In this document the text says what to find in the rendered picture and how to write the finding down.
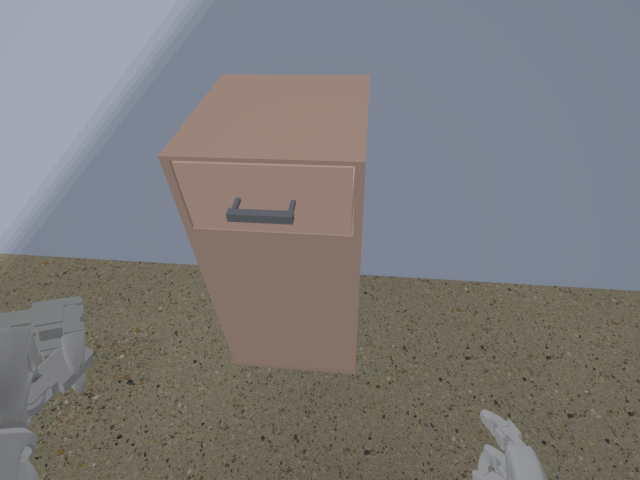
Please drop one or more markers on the drawer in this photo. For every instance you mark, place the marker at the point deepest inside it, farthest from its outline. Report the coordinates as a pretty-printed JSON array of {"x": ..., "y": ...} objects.
[{"x": 324, "y": 194}]

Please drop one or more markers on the left robot forearm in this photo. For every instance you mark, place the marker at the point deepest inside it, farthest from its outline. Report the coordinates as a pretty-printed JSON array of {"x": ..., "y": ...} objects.
[{"x": 17, "y": 445}]

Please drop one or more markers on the handle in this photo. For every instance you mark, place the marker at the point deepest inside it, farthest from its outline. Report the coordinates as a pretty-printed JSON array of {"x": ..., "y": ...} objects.
[{"x": 234, "y": 214}]

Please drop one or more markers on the cabinet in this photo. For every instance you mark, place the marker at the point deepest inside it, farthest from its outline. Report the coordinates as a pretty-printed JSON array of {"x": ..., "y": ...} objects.
[{"x": 283, "y": 299}]

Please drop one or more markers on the right robot hand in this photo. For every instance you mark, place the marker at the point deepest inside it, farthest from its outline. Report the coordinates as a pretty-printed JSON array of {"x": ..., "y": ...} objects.
[{"x": 520, "y": 461}]

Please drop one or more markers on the left robot hand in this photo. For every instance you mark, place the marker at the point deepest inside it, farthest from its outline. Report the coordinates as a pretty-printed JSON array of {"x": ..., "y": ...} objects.
[{"x": 60, "y": 341}]

